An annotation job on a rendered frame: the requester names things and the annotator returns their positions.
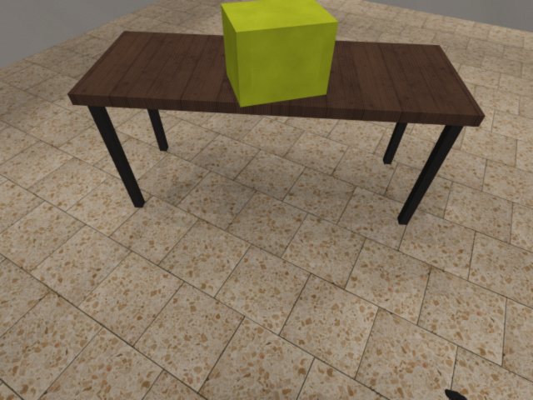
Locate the carton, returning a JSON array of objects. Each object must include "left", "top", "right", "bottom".
[{"left": 221, "top": 0, "right": 338, "bottom": 107}]

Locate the table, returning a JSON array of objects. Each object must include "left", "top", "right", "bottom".
[{"left": 67, "top": 31, "right": 485, "bottom": 225}]

